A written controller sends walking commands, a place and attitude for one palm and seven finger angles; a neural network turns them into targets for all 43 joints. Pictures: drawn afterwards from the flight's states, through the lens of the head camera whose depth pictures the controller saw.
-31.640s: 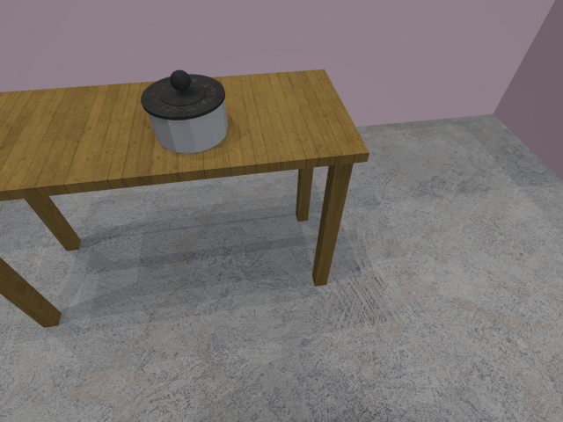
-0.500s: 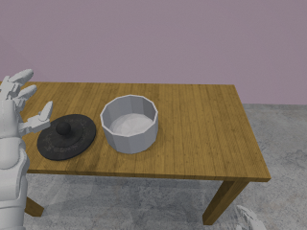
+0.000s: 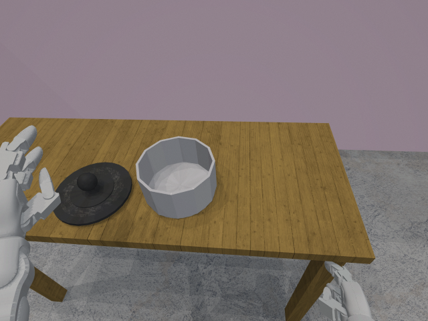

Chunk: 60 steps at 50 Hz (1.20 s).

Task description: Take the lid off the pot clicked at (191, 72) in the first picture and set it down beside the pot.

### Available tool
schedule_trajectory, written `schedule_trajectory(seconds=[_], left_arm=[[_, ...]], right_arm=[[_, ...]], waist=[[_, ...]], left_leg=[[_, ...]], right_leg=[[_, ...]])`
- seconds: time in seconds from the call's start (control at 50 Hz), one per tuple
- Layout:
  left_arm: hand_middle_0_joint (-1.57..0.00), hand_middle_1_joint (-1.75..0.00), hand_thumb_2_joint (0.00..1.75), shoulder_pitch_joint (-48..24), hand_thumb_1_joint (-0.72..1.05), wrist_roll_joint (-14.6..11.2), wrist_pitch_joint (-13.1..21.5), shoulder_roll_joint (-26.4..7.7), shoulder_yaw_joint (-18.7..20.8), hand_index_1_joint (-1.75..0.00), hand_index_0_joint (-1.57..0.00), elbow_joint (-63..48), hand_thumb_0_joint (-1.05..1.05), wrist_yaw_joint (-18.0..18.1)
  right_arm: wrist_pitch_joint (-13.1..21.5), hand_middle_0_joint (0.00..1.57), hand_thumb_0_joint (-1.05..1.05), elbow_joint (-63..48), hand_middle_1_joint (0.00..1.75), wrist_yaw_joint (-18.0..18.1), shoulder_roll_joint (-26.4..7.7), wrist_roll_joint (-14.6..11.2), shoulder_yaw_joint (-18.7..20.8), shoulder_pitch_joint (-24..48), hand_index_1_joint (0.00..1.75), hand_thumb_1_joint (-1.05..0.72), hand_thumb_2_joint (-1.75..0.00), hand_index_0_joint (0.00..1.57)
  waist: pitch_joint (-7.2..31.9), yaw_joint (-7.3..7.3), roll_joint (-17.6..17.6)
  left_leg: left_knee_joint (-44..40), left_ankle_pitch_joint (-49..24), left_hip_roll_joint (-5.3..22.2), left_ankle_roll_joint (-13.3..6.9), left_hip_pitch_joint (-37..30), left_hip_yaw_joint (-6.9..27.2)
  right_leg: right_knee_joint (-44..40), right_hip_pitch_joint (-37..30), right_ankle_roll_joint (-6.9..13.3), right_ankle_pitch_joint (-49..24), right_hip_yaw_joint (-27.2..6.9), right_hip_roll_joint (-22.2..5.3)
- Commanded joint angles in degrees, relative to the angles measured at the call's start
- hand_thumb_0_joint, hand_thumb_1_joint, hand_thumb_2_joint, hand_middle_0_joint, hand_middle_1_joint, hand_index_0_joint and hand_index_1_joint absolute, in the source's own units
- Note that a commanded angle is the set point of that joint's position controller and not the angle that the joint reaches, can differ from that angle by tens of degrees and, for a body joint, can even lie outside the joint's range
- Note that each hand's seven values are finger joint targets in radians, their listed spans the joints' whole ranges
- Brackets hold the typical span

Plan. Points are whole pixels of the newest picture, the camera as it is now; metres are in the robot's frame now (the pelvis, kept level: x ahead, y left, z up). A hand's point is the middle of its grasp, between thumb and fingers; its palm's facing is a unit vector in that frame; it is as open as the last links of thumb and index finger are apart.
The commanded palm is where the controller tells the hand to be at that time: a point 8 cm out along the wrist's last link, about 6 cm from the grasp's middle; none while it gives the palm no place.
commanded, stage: draw the hand back to the body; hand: left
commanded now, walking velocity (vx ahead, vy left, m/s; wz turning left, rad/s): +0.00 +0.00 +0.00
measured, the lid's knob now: (87, 181) +0.41 +0.37 -0.02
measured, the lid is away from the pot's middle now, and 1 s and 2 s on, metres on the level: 0.23 0.23 0.23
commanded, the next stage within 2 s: step back with the hand held close in 0.60 s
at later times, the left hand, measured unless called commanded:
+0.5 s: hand (34, 240) +0.18 +0.27 +0.16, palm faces +0.35 -0.86 -0.38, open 7.5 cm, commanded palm +0.13 +0.31 +0.17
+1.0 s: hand (15, 252) +0.17 +0.30 +0.14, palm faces +0.23 -0.86 -0.45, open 7.4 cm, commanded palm +0.11 +0.35 +0.17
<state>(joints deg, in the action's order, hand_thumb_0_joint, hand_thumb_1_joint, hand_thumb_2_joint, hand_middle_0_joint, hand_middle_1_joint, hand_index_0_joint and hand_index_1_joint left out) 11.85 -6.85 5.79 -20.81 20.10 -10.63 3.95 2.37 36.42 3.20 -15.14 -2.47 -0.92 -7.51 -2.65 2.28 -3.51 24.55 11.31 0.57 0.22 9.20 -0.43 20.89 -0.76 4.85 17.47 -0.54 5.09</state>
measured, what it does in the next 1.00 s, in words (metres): shifts its weight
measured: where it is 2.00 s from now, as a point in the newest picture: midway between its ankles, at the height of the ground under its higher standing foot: outside the picture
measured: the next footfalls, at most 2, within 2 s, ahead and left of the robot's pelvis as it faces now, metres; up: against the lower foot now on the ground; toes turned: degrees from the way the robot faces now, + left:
right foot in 1.78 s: -0.14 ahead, -0.06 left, +0.00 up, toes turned -7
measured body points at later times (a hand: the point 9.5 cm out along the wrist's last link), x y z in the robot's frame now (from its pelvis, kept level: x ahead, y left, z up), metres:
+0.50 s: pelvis +0.00 +0.03 +0.00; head -0.02 +0.01 +0.45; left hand +0.15 +0.31 +0.18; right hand +0.19 -0.19 -0.08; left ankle +0.03 +0.13 -0.74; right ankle -0.06 -0.06 -0.74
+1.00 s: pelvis -0.03 +0.07 -0.01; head +0.00 +0.08 +0.44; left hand +0.15 +0.35 +0.16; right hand +0.15 -0.17 -0.08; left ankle +0.03 +0.13 -0.74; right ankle -0.06 -0.06 -0.74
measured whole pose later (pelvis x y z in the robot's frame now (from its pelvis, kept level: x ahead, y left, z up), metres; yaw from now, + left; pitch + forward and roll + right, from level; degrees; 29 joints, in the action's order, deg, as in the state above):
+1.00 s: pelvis -0.03 +0.07 -0.01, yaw -2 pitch -1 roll -1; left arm 35.1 -3.9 8.9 -22.3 19.8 -33.1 3.3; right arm 1.3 29.6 2.1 -13.1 -1.4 -0.4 -10.1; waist -4.0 0.7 0.1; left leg 29.5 11.0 -2.2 -5.3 18.0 -3.9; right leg 28.1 9.5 -0.9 17.8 -2.9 1.7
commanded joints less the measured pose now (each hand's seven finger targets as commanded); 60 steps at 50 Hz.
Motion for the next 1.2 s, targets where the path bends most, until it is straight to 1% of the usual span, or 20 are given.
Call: schedule_trajectory(seconds=[0.0,0.2,0.26,0.34,0.38,0.46,0.54,0.58,0.62,0.68,0.7,0.72,0.76,0.8,0.92,0.94,1.0,1.04,1.08,1.18], left_arm=[[-0.2,-0.3,0.9,-5.33,0.9,-0.34,3.96,-12.92,6.38,-0.3,-0.2,-14.65,0.0,1.01],[-0.2,-0.3,0.9,4.93,0.9,-0.05,4.32,-10.58,4.53,-0.3,-0.2,-22.67,0.0,0.99],[-0.2,-0.3,0.9,8.21,0.9,-0.08,4.3,-10.21,4.68,-0.3,-0.2,-22.13,0.0,1.05],[-0.2,-0.3,0.9,10.93,0.9,0.19,4.81,-10.48,4.14,-0.3,-0.2,-29.08,0.0,1.28],[-0.2,-0.3,0.9,14.46,0.9,0.31,4.06,-8.62,3.44,-0.3,-0.2,-26.0,0.0,1.28],[-0.2,-0.3,0.9,12.66,0.9,0.79,4.38,-9.41,3.5,-0.3,-0.2,-29.2,0.0,1.68],[-0.2,-0.3,0.9,13.1,0.9,0.69,4.09,-9.02,3.18,-0.3,-0.2,-28.61,0.0,1.76],[-0.2,-0.3,0.9,14.46,0.9,0.87,4.09,-8.05,2.28,-0.3,-0.2,-29.15,0.0,1.72],[-0.2,-0.3,0.9,13.36,0.9,1.02,3.85,-7.69,1.75,-0.3,-0.2,-29.3,0.0,1.71],[-0.2,-0.3,0.9,14.25,0.9,1.05,3.75,-8.34,2.8,-0.3,-0.2,-28.56,0.0,1.98],[-0.2,-0.3,0.9,2.04,0.9,1.54,7.0,-20.43,14.44,-0.3,-0.2,-38.38,0.0,2.66],[-0.2,-0.3,0.9,6.93,0.9,1.63,7.79,-15.72,11.31,-0.3,-0.2,-30.72,0.0,2.2],[-0.2,-0.3,0.9,13.65,0.9,1.94,7.78,-10.32,7.1,-0.3,-0.2,-26.82,0.0,1.14],[-0.2,-0.3,0.9,19.08,0.9,2.19,7.19,-6.37,3.5,-0.3,-0.2,-26.5,0.0,0.23],[-0.2,-0.3,0.9,22.9,0.9,2.57,7.57,-11.04,7.86,-0.3,-0.2,-36.56,0.0,0.82],[-0.2,-0.3,0.9,22.11,0.9,2.62,7.84,-13.7,9.98,-0.3,-0.2,-39.24,0.0,1.29],[-0.2,-0.3,0.9,26.06,0.9,2.36,7.72,-12.65,10.49,-0.3,-0.2,-40.45,0.0,1.86],[-0.2,-0.3,0.9,25.91,0.9,2.33,7.57,-13.82,11.58,-0.3,-0.2,-42.05,0.0,2.36],[-0.2,-0.3,0.9,26.39,0.9,2.39,7.59,-11.89,10.67,-0.3,-0.2,-40.87,0.0,2.42],[-0.2,-0.3,0.9,26.51,0.9,2.61,7.38,-10.72,10.16,-0.3,-0.2,-37.02,0.0,2.62]], right_arm=[[3.03,0.2,0.0,-9.22,0.3,0.34,-4.94,0.26,2.08,7.46,0.3,-0.9,-0.9,0.2],[3.47,0.2,0.0,-10.28,0.3,0.2,-4.24,0.75,1.91,7.31,0.3,-0.9,-0.9,0.2],[3.39,0.2,0.0,-10.18,0.3,0.35,-4.16,0.92,1.95,7.16,0.3,-0.9,-0.9,0.2],[4.32,0.2,0.0,-10.96,0.3,0.22,-3.97,0.94,1.89,7.2,0.3,-0.9,-0.9,0.2],[4.06,0.2,0.0,-10.58,0.3,0.23,-3.59,1.06,1.82,7.1,0.3,-0.9,-0.9,0.2],[4.51,0.2,0.0,-10.62,0.3,0.46,-3.74,1.24,1.74,6.88,0.3,-0.9,-0.9,0.2],[4.7,0.2,0.0,-10.74,0.3,0.54,-3.73,1.15,1.66,6.73,0.3,-0.9,-0.9,0.2],[5.03,0.2,0.0,-10.87,0.3,0.46,-3.6,1.21,1.55,6.78,0.3,-0.9,-0.9,0.2],[5.08,0.2,0.0,-10.81,0.3,0.31,-3.8,1.28,1.44,6.74,0.3,-0.9,-0.9,0.2],[5.16,0.2,0.0,-10.65,0.3,0.26,-3.65,1.25,1.4,6.63,0.3,-0.9,-0.9,0.2],[4.35,0.2,0.0,-13.61,0.3,0.11,-4.71,1.17,1.48,6.79,0.3,-0.9,-0.9,0.2],[4.07,0.2,0.0,-11.24,0.3,0.17,-3.62,1.78,1.46,5.86,0.3,-0.9,-0.9,0.2],[3.64,0.2,0.0,-11.43,0.3,-0.52,-3.6,1.45,2.07,4.76,0.3,-0.9,-0.9,0.2],[2.92,0.2,0.0,-12.53,0.3,-1.09,-4.17,1.09,2.6,3.43,0.3,-0.9,-0.9,0.2],[1.7,0.2,0.0,-16.03,0.3,-0.9,-4.92,0.89,3.54,2.62,0.3,-0.9,-0.9,0.2],[1.85,0.2,0.0,-16.41,0.3,-0.84,-5.18,0.95,3.48,2.86,0.3,-0.9,-0.9,0.2],[2.46,0.2,0.0,-16.78,0.3,-0.64,-4.28,1.27,3.89,1.34,0.3,-0.9,-0.9,0.2],[3.25,0.2,0.0,-16.6,0.3,-0.6,-4.59,1.4,4.1,0.9,0.3,-0.9,-0.9,0.2],[3.94,0.2,0.0,-16.11,0.3,-0.64,-4.43,1.26,4.16,-0.42,0.3,-0.9,-0.9,0.2],[4.54,0.2,0.0,-16.62,0.3,-0.27,-4.57,0.58,4.32,-0.4,0.3,-0.9,-0.9,0.2]], waist=[[8.48,0.33,2.64],[8.09,0.59,0.53],[6.22,0.49,3.06],[8.06,0.49,0.48],[5.67,0.72,2.21],[5.74,0.42,-0.4],[3.89,0.27,2.0],[4.8,0.68,-0.33],[4.45,0.55,0.64],[3.97,0.76,-0.41],[0.25,0.24,0.0],[-2.38,-0.38,6.57],[-0.84,-1.18,6.97],[2.57,-1.52,2.33],[9.09,-0.91,-1.29],[10.16,-0.81,-2.93],[10.61,-0.8,-6.32],[11.19,-0.98,-6.39],[10.02,-1.32,-4.78],[7.1,-1.98,0.0]], left_leg=[[1.16,-14.28,-0.59,-3.6,-12.34,-2.12],[0.26,-14.97,0.26,-3.26,-13.42,-1.15],[-0.18,-12.6,0.37,-3.35,-12.38,-0.83],[0.02,-13.39,0.68,-3.18,-13.04,-0.42],[-0.34,-12.24,0.82,-3.02,-11.87,-0.28],[-0.65,-9.86,0.84,-2.79,-12.02,0.28],[-1.56,-7.57,1.19,-2.69,-11.04,1.19],[-1.62,-7.77,1.34,-2.6,-11.58,1.37],[-1.96,-7.41,1.3,-2.43,-11.08,1.85],[-2.56,-5.61,1.47,-2.25,-10.41,2.2],[-0.29,-1.06,2.0,-4.25,-5.82,3.34],[2.35,-0.2,1.18,-4.29,-3.04,4.31],[4.95,-1.31,1.7,-4.06,-4.29,3.72],[4.06,-5.15,3.12,-4.32,-4.61,3.53],[-1.45,-11.64,8.34,-6.05,-0.82,8.35],[-2.6,-10.95,9.15,-6.24,0.48,9.73],[-4.99,-9.27,11.55,-6.8,2.75,11.71],[-4.8,-7.86,12.58,-6.91,3.99,11.78],[-4.42,-5.26,12.56,-6.53,5.91,11.45],[-4.38,13.93,10.6,-4.84,13.84,9.71]], right_leg=[[-3.96,8.96,-4.83,-29.75,-1.32,-5.96],[-4.43,10.05,-3.88,-23.9,-0.25,-5.43],[-5.26,11.21,-3.86,-20.65,-0.07,-5.21],[-4.88,10.51,-3.57,-20.44,-0.29,-5.46],[-5.16,11.53,-3.59,-18.73,0.18,-5.14],[-5.72,12.49,-3.29,-14.69,0.16,-4.9],[-5.99,12.83,-3.15,-11.81,0.34,-4.72],[-5.67,12.69,-3.02,-11.52,0.37,-4.75],[-5.73,12.57,-2.98,-10.79,0.46,-4.49],[-5.77,12.55,-2.79,-8.93,0.48,-4.45],[-7.69,16.3,-3.49,-12.93,-7.18,-7.54],[-8.52,17.03,-3.1,-13.46,-7.92,-9.11],[-7.65,19.0,-2.76,-13.91,-9.66,-11.46],[-4.35,17.3,-4.21,-16.3,-7.26,-11.18],[7.05,13.5,-5.43,-11.93,-1.83,-6.75],[9.13,12.77,-5.24,-8.92,-1.55,-6.33],[13.66,14.02,-5.36,1.89,-0.6,-5.78],[14.15,13.38,-5.3,4.45,-0.81,-6.3],[13.52,12.86,-5.22,4.31,0.15,-6.38],[10.33,10.82,-4.45,2.05,0.96,-7.8]])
